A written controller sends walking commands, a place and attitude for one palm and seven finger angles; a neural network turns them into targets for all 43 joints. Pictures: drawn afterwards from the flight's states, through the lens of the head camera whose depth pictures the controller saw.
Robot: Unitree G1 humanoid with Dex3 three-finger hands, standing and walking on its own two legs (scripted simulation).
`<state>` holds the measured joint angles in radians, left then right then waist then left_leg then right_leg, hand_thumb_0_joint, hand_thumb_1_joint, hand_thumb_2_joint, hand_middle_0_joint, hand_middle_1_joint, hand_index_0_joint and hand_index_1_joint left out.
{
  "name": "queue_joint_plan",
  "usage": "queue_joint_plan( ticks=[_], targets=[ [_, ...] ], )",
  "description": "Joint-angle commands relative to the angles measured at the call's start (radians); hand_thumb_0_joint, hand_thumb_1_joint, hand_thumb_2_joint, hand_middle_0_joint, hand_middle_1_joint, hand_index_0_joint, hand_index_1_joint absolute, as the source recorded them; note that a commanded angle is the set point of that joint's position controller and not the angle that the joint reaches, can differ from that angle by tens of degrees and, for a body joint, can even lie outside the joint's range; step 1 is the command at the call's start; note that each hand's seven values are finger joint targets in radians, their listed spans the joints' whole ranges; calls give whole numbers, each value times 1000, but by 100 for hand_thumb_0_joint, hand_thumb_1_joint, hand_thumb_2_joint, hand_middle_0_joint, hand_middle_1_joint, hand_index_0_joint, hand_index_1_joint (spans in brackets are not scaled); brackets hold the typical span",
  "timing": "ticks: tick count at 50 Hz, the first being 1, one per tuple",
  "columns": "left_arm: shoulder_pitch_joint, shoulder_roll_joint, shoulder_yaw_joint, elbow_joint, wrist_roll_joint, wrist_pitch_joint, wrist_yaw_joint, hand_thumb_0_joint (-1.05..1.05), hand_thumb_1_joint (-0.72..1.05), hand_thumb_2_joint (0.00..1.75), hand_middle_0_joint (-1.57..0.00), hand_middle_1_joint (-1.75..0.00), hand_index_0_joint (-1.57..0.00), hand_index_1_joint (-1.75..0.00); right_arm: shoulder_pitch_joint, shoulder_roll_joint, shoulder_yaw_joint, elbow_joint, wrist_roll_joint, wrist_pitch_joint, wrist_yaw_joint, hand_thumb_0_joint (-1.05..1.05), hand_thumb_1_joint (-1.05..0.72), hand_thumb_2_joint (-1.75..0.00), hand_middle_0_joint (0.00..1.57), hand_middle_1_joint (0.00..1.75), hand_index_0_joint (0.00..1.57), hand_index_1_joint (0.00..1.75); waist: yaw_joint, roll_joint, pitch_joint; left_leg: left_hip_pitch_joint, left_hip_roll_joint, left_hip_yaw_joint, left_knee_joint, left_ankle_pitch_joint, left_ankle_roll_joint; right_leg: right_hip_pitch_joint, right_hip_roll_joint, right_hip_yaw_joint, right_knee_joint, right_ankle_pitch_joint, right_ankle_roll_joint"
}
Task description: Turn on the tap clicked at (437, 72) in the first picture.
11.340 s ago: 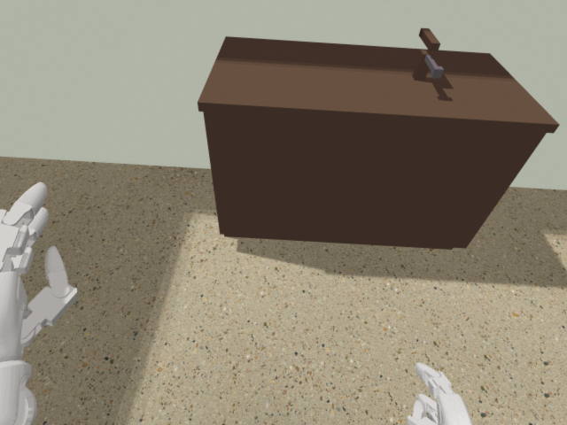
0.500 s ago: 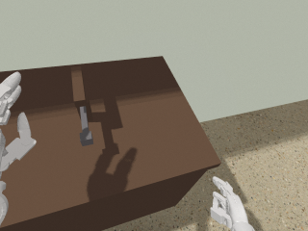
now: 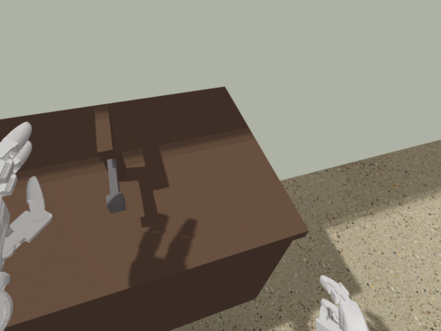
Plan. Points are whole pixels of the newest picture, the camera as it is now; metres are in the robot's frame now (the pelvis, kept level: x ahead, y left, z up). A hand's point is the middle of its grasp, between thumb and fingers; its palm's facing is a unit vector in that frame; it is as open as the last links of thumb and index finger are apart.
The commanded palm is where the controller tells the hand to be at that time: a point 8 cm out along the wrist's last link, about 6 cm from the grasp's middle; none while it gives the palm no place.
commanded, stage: shuffle to correct the standing spot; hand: left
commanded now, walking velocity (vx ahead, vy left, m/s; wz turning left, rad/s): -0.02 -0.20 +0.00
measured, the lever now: (116, 202) +0.32 +0.22 +0.03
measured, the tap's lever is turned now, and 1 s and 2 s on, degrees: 0 0 0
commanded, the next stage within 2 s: none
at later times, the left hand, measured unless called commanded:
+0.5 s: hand (94, 217) +0.22 +0.19 +0.16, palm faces +0.32 -0.85 -0.41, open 7.4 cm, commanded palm +0.17 +0.22 +0.17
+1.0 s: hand (106, 222) +0.22 +0.17 +0.16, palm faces +0.31 -0.85 -0.43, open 7.4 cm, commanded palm +0.16 +0.21 +0.17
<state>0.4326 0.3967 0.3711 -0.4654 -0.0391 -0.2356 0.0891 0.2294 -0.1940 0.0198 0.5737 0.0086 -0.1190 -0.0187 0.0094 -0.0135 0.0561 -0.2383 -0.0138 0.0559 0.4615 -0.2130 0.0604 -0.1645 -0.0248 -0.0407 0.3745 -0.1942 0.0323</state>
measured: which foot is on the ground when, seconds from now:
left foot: down 0.00-1.00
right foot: down 0.00-1.00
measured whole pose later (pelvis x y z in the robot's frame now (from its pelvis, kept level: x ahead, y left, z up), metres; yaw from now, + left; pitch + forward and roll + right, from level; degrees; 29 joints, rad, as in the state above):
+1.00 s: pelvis +0.00 -0.07 -0.01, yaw -1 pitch +0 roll -1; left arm 0.47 0.43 0.40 -0.53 -0.10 -0.16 0.07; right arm 0.22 -0.19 -0.01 0.56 0.02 -0.08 -0.02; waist 0.01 -0.01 0.06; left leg -0.31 0.09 0.02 0.55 -0.25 -0.04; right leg -0.24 0.08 -0.07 0.48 -0.24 -0.07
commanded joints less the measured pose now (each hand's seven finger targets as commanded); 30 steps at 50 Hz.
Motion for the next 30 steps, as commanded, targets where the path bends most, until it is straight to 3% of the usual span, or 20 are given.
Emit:
queue_joint_plan(
  ticks=[1, 4, 8, 9, 13, 14, 18, 23, 24, 26, 30],
  targets=[
    [-39, 139, 104, -132, -13, -46, 7, 0, 90, 90, -20, -30, -20, -30, -80, -134, -62, -157, 9, -52, -17, 0, -90, -90, 20, 30, 20, 30, 2, 37, -125, 43, 126, -144, -129, 49, -45, 3, -44, 60, -42, 76, -54],
    [-84, 121, 76, -131, -13, -43, 3, 0, 90, 90, -20, -30, -20, -30, -91, -132, -61, -157, 11, -49, -17, 0, -90, -90, 20, 30, 20, 30, 0, 51, -121, 62, 148, -148, -146, 61, -43, -18, -30, 45, -27, 61, -44],
    [-133, 147, 83, -178, -9, -35, 7, 0, 90, 90, -20, -30, -20, -30, -104, -129, -63, -165, 15, -48, -13, 0, -90, -90, 20, 30, 20, 30, 2, 80, -119, 58, 157, -146, -143, 28, -35, -19, -27, 46, -25, 43, -42],
    [-147, 117, 55, -191, -10, -38, 5, 0, 90, 90, -20, -30, -20, -30, -99, -128, -63, -167, 11, -49, -11, 0, -90, -90, 20, 30, 20, 30, 1, 89, -124, 59, 158, -144, -138, 22, -30, -17, -26, 49, -25, 45, -45],
    [-123, 181, 111, -267, -13, -38, 14, 0, 90, 90, -20, -30, -20, -30, -102, -124, -70, -175, 11, -52, -5, 0, -90, -90, 20, 30, 20, 30, 8, 141, -161, 89, 167, -141, -108, 90, -30, -9, -27, 50, -10, 80, -49],
    [-119, 149, 86, -267, -18, -39, 10, 0, 90, 90, -20, -30, -20, -30, -97, -122, -68, -178, 8, -49, -4, 0, -90, -90, 20, 30, 20, 30, 6, 130, -159, 79, 169, -139, -96, 99, -27, -6, -27, 50, -15, 88, -51],
    [-34, 174, 132, -220, -32, -21, 6, 0, 90, 90, -20, -30, -20, -30, -85, -123, -79, -176, 14, -38, -2, 0, -90, -90, 20, 30, 20, 30, 5, 83, -164, 72, 165, -121, -47, 138, -32, -10, -37, 68, -21, 133, -60],
    [-9, 163, 124, -197, -49, 3, -8, 0, 90, 90, -20, -30, -20, -30, -88, -126, -84, -177, 19, -23, -7, 0, -90, -90, 20, 30, 20, 30, 0, 51, -167, 73, 160, -89, 11, 164, -34, -38, -60, 91, -17, 187, -69],
    [-24, 147, 105, -194, -51, 4, -11, 0, 90, 90, -20, -30, -20, -30, -86, -130, -82, -177, 15, -21, -9, 0, -90, -90, 20, 30, 20, 30, -3, 47, -159, 62, 157, -84, 17, 131, -33, -49, -62, 96, -19, 167, -69],
    [-29, 170, 119, -210, -55, 9, -11, 0, 90, 90, -20, -30, -20, -30, -86, -131, -87, -180, 15, -20, -13, 0, -90, -90, 20, 30, 20, 30, 0, 26, -158, 59, 150, -72, 45, 74, -33, -69, -77, 119, -29, 155, -73],
    [-47, 182, 120, -255, -58, 16, -3, 0, 90, 90, -20, -30, -20, -30, -91, -129, -88, -179, 16, -20, -18, 0, -90, -90, 20, 30, 20, 30, -1, -4, -162, 63, 132, -60, 85, 53, -31, -89, -99, 141, -28, 155, -83]
  ],
)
